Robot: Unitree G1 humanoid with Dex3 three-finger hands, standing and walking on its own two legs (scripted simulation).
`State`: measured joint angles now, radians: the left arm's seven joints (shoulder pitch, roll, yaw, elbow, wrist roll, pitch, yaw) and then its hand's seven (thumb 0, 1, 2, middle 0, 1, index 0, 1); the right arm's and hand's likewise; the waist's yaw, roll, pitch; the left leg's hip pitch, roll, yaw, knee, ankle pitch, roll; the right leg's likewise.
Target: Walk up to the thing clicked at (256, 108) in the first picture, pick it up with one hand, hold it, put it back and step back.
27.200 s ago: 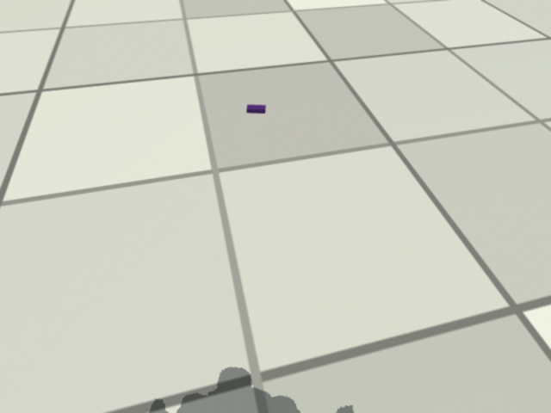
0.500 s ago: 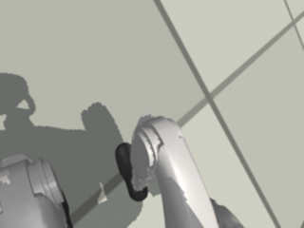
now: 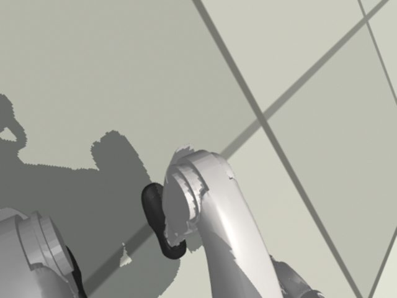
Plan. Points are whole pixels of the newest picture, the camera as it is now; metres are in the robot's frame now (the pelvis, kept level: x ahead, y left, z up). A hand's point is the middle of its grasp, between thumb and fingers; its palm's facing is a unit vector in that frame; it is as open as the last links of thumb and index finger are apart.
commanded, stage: rest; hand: left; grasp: from above
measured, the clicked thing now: out of the picture +0.49 +0.32 -0.29
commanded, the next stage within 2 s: open in 0.18 s
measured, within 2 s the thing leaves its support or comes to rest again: neither
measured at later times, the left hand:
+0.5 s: hand out of the picture +0.48 +0.32 -0.25, palm faces -0.47 -0.12 -0.87, open 8.5 cm
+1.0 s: hand out of the picture +0.48 +0.32 -0.25, palm faces -0.47 -0.12 -0.88, open 11.9 cm
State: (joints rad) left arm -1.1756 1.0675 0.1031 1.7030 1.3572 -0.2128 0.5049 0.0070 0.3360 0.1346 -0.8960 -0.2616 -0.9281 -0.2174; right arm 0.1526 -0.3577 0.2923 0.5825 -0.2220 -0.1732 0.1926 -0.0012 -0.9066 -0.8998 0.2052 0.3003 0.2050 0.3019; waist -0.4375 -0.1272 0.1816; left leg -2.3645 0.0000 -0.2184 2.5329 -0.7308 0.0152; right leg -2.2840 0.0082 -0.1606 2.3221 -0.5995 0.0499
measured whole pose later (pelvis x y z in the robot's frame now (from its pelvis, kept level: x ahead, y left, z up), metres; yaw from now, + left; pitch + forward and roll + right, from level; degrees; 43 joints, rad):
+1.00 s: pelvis +0.00 +0.00 +0.00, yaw -1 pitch +31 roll -15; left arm -1.17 1.10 0.08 1.69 1.33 -0.23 0.50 0.00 -0.15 0.68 -0.38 -0.74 -0.39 -0.73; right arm 0.14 -0.36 0.33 0.59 -0.22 -0.17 0.19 0.00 -0.90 -0.90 0.21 0.30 0.21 0.30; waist -0.44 -0.14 0.19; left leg -2.36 0.01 -0.23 2.53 -0.73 0.02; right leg -2.27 0.02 -0.17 2.30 -0.59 0.06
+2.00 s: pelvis -0.01 -0.01 +0.05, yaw +5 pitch +33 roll -10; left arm -1.11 0.86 -0.02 1.34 1.16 -0.17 0.07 0.00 -0.44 0.97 -0.16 -0.97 -0.16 -0.97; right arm 0.16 -0.36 0.17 0.57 -0.12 0.03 0.11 0.00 -0.90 -0.90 0.20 0.30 0.20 0.30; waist -0.31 0.00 0.03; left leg -2.27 -0.01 -0.15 2.33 -0.65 0.01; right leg -2.21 -0.02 -0.11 2.19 -0.57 0.03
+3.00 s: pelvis +0.01 +0.00 +0.21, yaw +11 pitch +31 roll -5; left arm -0.24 0.43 0.02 0.46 0.32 0.19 0.04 0.01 0.86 0.90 -0.22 -0.31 -0.22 -0.31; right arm 0.09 -0.27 0.00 0.57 0.03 -0.03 -0.01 0.01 -0.90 -0.90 0.20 0.30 0.20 0.30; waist -0.08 0.03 -0.21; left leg -1.70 0.00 -0.07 1.81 -0.65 0.01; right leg -1.67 -0.03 -0.06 1.72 -0.59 0.02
